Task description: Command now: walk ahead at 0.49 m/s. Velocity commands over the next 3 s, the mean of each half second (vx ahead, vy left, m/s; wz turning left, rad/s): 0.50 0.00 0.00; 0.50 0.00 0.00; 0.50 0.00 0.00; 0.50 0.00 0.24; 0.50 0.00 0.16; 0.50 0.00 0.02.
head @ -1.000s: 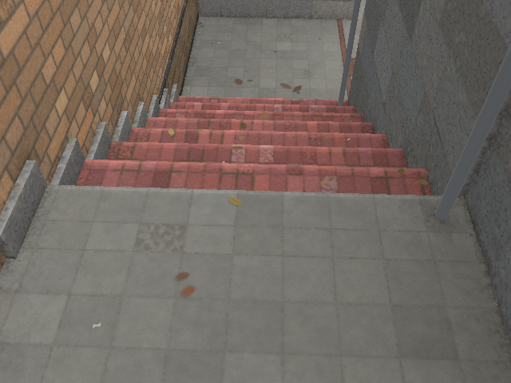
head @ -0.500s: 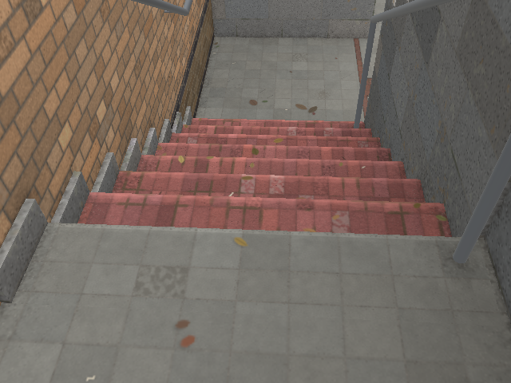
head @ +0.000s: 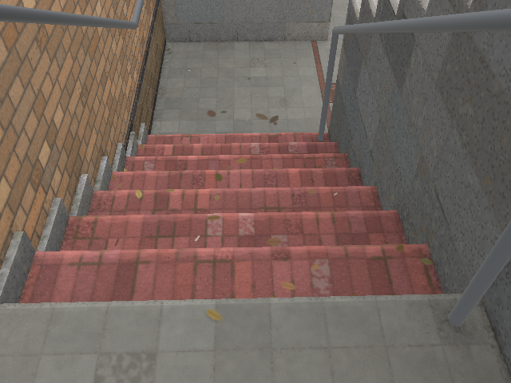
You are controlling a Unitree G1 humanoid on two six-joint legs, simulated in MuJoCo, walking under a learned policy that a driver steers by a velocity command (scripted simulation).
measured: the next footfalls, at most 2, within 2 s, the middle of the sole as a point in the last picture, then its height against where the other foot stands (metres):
right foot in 0.30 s outside the picture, level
left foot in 0.88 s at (233, 339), level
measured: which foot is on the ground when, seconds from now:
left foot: down 0.00-0.30, up 0.32-0.86, down 0.88-1.00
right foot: up 0.00-0.28, down 0.30-0.90, up 0.92-1.00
